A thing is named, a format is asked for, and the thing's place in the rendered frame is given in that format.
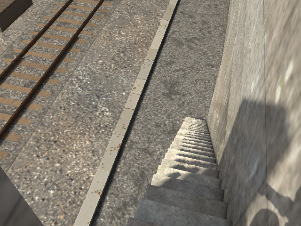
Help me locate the stairs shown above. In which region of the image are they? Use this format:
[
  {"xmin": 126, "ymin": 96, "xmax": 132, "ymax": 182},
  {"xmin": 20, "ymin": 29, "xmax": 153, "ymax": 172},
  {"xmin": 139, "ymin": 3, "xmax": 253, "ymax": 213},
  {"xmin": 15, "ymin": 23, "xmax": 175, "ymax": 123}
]
[{"xmin": 126, "ymin": 117, "xmax": 232, "ymax": 226}]

